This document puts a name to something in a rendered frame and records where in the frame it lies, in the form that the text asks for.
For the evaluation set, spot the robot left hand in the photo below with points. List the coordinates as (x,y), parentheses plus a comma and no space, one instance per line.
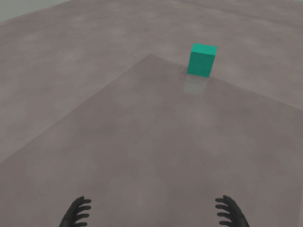
(71,216)

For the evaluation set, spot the carton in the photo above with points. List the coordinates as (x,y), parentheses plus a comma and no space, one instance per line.
(201,59)

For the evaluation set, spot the robot right hand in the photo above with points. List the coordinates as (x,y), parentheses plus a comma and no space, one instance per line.
(236,216)

